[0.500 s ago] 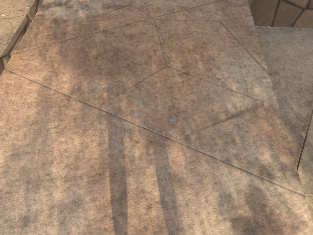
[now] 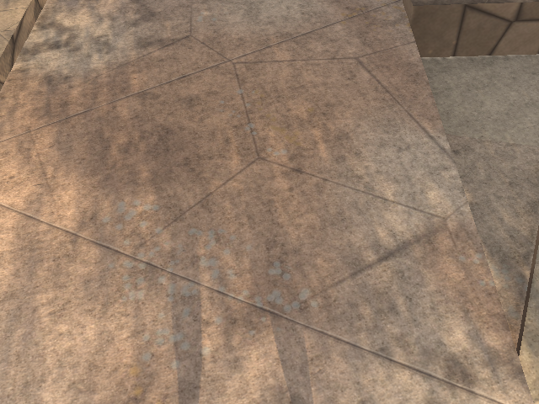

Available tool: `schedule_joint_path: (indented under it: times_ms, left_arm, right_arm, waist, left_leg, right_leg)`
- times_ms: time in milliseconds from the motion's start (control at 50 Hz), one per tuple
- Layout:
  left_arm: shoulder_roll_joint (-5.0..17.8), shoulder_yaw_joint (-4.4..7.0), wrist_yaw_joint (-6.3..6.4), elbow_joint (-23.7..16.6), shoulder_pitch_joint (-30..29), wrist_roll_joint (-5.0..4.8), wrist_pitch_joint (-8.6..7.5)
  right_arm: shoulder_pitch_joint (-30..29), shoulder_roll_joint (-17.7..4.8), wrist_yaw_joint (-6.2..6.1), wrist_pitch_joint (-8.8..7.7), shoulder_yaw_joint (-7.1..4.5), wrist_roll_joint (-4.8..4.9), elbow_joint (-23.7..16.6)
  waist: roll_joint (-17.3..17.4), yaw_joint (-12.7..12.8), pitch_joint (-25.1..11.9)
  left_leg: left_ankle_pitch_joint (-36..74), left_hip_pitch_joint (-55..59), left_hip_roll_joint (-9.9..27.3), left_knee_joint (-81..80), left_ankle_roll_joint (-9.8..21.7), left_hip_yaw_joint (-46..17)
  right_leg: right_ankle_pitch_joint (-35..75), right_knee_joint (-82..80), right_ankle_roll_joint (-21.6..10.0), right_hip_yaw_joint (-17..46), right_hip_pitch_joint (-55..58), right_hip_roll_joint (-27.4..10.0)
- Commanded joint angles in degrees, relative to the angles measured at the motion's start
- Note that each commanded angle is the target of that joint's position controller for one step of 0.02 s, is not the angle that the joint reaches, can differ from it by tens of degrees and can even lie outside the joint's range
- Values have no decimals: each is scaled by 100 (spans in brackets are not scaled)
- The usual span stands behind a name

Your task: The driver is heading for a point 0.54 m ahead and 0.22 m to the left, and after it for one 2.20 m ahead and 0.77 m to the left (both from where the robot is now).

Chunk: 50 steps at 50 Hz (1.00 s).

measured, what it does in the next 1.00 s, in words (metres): walks ahead, turning left: left foot, then right foot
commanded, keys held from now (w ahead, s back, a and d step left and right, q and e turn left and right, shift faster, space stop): w+q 0.64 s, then q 0.36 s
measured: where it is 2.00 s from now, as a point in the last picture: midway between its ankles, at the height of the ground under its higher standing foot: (207, 380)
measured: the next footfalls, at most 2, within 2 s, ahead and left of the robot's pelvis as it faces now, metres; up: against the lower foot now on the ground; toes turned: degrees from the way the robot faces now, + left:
left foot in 0.44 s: +0.36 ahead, +0.17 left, +0.00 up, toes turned +17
right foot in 0.88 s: +0.67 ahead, +0.11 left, +0.00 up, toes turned +35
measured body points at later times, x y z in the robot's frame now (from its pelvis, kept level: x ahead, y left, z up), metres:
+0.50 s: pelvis +0.26 +0.07 -0.02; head +0.30 +0.09 +0.43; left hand +0.24 +0.36 -0.14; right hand +0.51 -0.13 -0.11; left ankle +0.32 +0.16 -0.73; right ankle +0.11 -0.11 -0.64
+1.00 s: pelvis +0.49 +0.12 -0.01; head +0.53 +0.13 +0.44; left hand +0.53 +0.44 -0.08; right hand +0.74 -0.07 -0.12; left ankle +0.35 +0.17 -0.65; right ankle +0.64 +0.08 -0.73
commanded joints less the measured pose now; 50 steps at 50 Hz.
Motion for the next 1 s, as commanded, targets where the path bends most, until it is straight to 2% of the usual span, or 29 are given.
schedule_joint_path:
  times_ms: [20, 60, 120, 160, 240, 320, 380, 400, 420, 440, 460, 480, 500, 520, 540, 560, 600, 640, 680, 720, 800, 860, 880, 900, 920, 940, 960, 980, 1000]
  left_arm:
    - [543, 198, -6, -21, 521, 34, -111]
    - [551, 234, 9, 104, 442, 56, -206]
    - [655, 294, 89, 303, 540, 91, -239]
    - [721, 316, 137, 397, 594, 87, -213]
    - [927, 382, 207, 563, 831, 20, -137]
    - [1061, 444, 227, 759, 1108, -84, 23]
    - [1297, 498, 273, 751, 976, -134, 148]
    - [1369, 509, 290, 734, 897, -152, 199]
    - [1352, 481, 307, 707, 800, -186, 219]
    - [1068, 369, 319, 587, 916, -41, 158]
    - [328, 127, 242, 250, 1299, 41, -38]
    - [842, 200, 140, 167, 689, -164, -284]
    - [942, 218, 102, 38, 275, -331, -369]
    - [871, 200, 142, 63, 240, -230, -391]
    - [949, 253, 191, 126, 217, -47, -353]
    - [977, 288, 184, 143, 332, 7, -279]
    - [850, 279, 183, 123, 408, 56, -153]
    - [700, 226, 199, 25, 153, 81, -83]
    - [592, 173, 205, -95, -287, 103, -70]
    - [487, 126, 164, -167, -630, 92, -94]
    - [662, 183, 64, -290, -969, -3, -90]
    - [865, 287, 45, -224, -544, 40, -167]
    - [1002, 328, 79, -193, -213, 123, -208]
    - [1333, 378, 147, -210, 293, 234, -194]
    - [1413, 384, 123, -110, 434, 272, -84]
    - [1082, 344, 128, -214, 205, 77, 15]
    - [716, 236, 172, -332, 3, 50, 100]
    - [616, 173, 193, -337, -232, 83, 199]
    - [617, 155, 206, -336, -436, 79, 264]
  right_arm:
    - [-143, -528, -25, 12, -181, -21, -448]
    - [-89, -314, -23, 132, -166, -2, -435]
    - [-430, -241, -28, 195, -179, -36, -581]
    - [-685, -191, 28, 178, -163, -53, -664]
    - [-1491, -65, 173, 148, -83, -89, -961]
    - [-2016, -93, 301, 144, -69, -68, -1314]
    - [-1706, -321, 346, 174, -193, -53, -1427]
    - [-1145, -514, 332, 187, -303, -35, -1328]
    - [-230, -834, 265, 196, -488, -32, -1106]
    - [539, -1393, 128, 259, -678, -46, -948]
    - [171, -1873, 118, 192, -707, -35, -1124]
    - [397, -1356, 151, 142, -555, -94, -1188]
    - [241, -1028, 151, 80, -471, -121, -1148]
    - [-143, -844, 159, 40, -411, -87, -1184]
    - [-509, -608, 138, 29, -341, -87, -1257]
    - [-699, -553, 109, 29, -306, -151, -1367]
    - [-724, -662, 64, 9, -337, -149, -1397]
    - [-581, -821, -10, -1, -377, -134, -1346]
    - [-514, -899, -85, 52, -401, -118, -1306]
    - [-364, -923, -147, 154, -423, -88, -1252]
    - [-104, -871, -225, 337, -426, -42, -1188]
    - [-460, -777, -277, 389, -411, -53, -1369]
    - [-572, -611, -268, 367, -358, -71, -1483]
    - [-511, -278, -264, 343, -239, -197, -1660]
    - [764, -206, -215, 331, -185, -105, -1619]
    - [943, -870, -196, 394, -312, -71, -1381]
    - [257, -1134, -210, 502, -410, -36, -1437]
    - [-61, -1097, -253, 620, -428, -41, -1487]
    - [-219, -1049, -279, 714, -443, -65, -1571]
  waist:
    - [-774, 253, -319]
    - [-666, 121, -193]
    - [-481, 131, 14]
    - [-460, 186, 90]
    - [-339, 487, 365]
    - [-354, 625, 515]
    - [-648, 293, 89]
    - [-701, -42, -246]
    - [-579, -547, -723]
    - [198, -773, -1226]
    - [1473, -58, -1843]
    - [673, -525, -2217]
    - [478, -495, -1437]
    - [-76, -177, -859]
    - [-94, 31, -620]
    - [4, 209, -485]
    - [4, 334, -405]
    - [0, 299, -273]
    - [112, 187, -115]
    - [294, 32, -222]
    - [488, -89, -414]
    - [636, 243, -553]
    - [499, 421, -853]
    - [-356, 531, -1589]
    - [-1915, -20, -2416]
    - [-1336, 21, -2292]
    - [-911, 246, -1589]
    - [-587, 217, -1192]
    - [-633, 161, -791]
  left_leg:
    - [761, -1632, 580, 302, -26, -324]
    - [1043, -1513, 574, 218, -93, -322]
    - [1664, -1939, 543, -300, -171, -467]
    - [2221, -1990, 508, -937, -172, -400]
    - [2791, -1909, 444, -2053, -64, 58]
    - [2210, -2094, 348, -2601, 166, 396]
    - [1351, -1196, -147, -2681, 489, 904]
    - [1166, -448, -404, -2751, 640, 1041]
    - [1546, 942, -643, -3187, 859, 1009]
    - [1768, 2688, 208, -3320, 1215, -433]
    - [963, 4378, 1623, -4170, 2465, -3957]
    - [569, 4497, 1726, -4775, 2353, -4387]
    - [853, 3912, 1544, -4750, 2080, -3479]
    - [1458, 2951, 1263, -4731, 1839, -2750]
    - [2031, 2222, 1041, -4774, 1681, -2225]
    - [2418, 1696, 907, -4898, 1650, -1985]
    - [2954, 1173, 791, -5060, 1682, -1739]
    - [3228, 857, 648, -5128, 1635, -1416]
    - [3938, 604, 364, -4929, 1381, -1030]
    - [4186, 480, 108, -4628, 1106, -810]
    - [3534, 970, 239, -4058, 873, -1450]
    - [3349, 1295, 205, -3264, 642, -1937]
    - [3153, 1102, -96, -2584, 421, -1788]
    - [1228, 282, -548, -1049, 125, -1234]
    - [-2100, -1089, -1121, 316, -165, -914]
    - [-1583, -1418, -544, 1020, -353, -899]
    - [-1094, -1638, -381, 1244, -500, -635]
    - [-744, -1631, -232, 1163, -571, -461]
    - [-539, -1539, -102, 1018, -600, -396]
  right_leg:
    - [405, -1789, -879, 1590, 1631, -1527]
    - [965, -2037, -909, 1102, 1333, -1479]
    - [1516, -2149, -895, 519, 1431, -1484]
    - [1545, -2190, -822, 151, 1544, -1418]
    - [1528, -2235, -713, -361, 1799, -1477]
    - [2021, -1863, -607, -611, 2575, -1685]
    - [4557, -841, -416, -848, 2824, -1683]
    - [5261, -14, -332, -930, 2733, -1603]
    - [5025, 1217, -138, -1062, 2195, -1374]
    - [2659, 3053, 152, -1053, 646, -1072]
    - [-2221, 5143, 517, -180, -1793, 274]
    - [-2165, 5412, 361, 1004, -2399, 91]
    - [-1742, 5170, 217, 951, -2667, -160]
    - [-1303, 4546, 173, 924, -2420, -435]
    - [-1095, 4027, 204, 896, -2009, -611]
    - [-933, 3819, 242, 906, -1633, -689]
    - [-770, 3375, 394, 795, -1367, -667]
    - [-312, 2756, 552, 688, -1394, -586]
    - [405, 1849, 634, 590, -1240, -377]
    - [1120, 1001, 633, 486, -796, -54]
    - [1253, 143, 560, 693, -536, 256]
    - [1201, -467, 301, 785, -33, 209]
    - [2042, -728, 79, 893, 772, -133]
    - [4123, -370, -345, 1885, 2258, -1354]
    - [4838, -299, -1573, 3824, 3698, -2784]
    - [3141, -488, -1581, 4028, 3286, -2722]
    - [2232, -614, -1296, 3120, 2723, -2248]
    - [1513, -798, -1097, 2577, 2090, -1911]
    - [1100, -981, -1042, 2227, 1453, -1711]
